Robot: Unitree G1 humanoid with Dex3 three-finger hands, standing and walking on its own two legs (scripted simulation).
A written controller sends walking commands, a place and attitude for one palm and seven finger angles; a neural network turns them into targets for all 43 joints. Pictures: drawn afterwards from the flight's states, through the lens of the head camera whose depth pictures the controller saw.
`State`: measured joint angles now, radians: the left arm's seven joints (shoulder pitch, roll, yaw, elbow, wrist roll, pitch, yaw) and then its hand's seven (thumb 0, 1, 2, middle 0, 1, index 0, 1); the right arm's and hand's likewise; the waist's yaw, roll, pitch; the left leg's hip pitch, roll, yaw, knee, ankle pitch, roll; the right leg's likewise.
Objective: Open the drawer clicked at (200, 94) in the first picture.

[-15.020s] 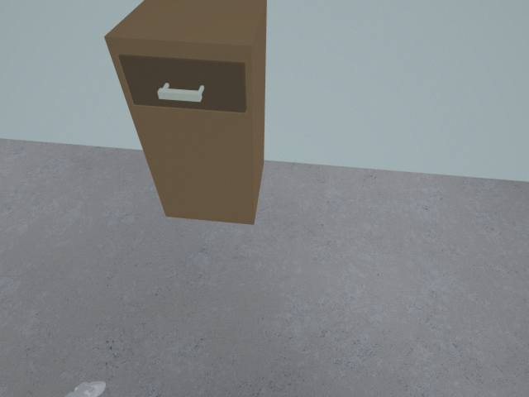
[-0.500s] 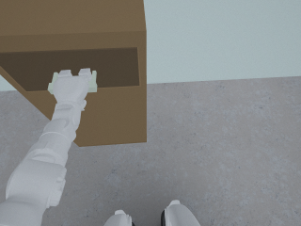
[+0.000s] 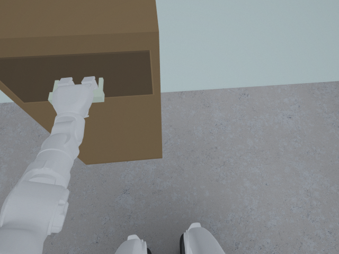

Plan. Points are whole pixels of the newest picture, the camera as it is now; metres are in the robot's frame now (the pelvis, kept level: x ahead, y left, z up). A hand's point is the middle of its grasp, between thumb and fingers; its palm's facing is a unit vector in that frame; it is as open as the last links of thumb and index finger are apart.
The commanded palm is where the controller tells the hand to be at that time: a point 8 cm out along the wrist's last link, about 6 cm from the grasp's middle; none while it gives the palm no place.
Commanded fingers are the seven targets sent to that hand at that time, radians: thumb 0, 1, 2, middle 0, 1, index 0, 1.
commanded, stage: pull the drawer open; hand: left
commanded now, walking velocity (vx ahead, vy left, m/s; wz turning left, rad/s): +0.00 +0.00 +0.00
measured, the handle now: (78, 90) +0.54 +0.20 +0.01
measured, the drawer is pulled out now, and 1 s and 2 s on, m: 0.00 0.06 0.28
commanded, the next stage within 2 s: none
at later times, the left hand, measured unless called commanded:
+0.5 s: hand (81, 126) +0.44 +0.19 -0.02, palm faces -0.03 -0.06 -1.00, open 5.7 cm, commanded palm +0.42 +0.20 +0.04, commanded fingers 0.00 0.90 0.90 -0.40 -1.35 -0.40 -1.35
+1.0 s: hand (80, 132) +0.42 +0.19 -0.01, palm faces -0.04 -0.05 -1.00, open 5.8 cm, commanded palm +0.36 +0.20 +0.04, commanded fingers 0.00 0.90 0.90 -0.40 -1.35 -0.40 -1.35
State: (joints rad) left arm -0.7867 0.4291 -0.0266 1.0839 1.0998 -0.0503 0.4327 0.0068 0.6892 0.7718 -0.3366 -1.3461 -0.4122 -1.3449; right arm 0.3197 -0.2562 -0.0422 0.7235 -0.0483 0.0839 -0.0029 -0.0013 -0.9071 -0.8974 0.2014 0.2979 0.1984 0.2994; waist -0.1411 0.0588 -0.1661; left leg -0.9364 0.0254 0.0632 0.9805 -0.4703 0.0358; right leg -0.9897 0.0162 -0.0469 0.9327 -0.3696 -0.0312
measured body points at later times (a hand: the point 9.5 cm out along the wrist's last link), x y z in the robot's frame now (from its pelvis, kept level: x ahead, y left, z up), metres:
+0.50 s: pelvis +0.04 +0.01 +0.02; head +0.13 +0.00 +0.46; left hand +0.43 +0.19 +0.04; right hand +0.11 -0.26 -0.12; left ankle -0.01 +0.10 -0.67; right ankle +0.03 -0.10 -0.67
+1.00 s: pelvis +0.02 +0.00 +0.02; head +0.11 -0.02 +0.46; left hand +0.41 +0.19 +0.04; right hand +0.05 -0.27 -0.13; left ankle -0.01 +0.10 -0.67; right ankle +0.03 -0.10 -0.67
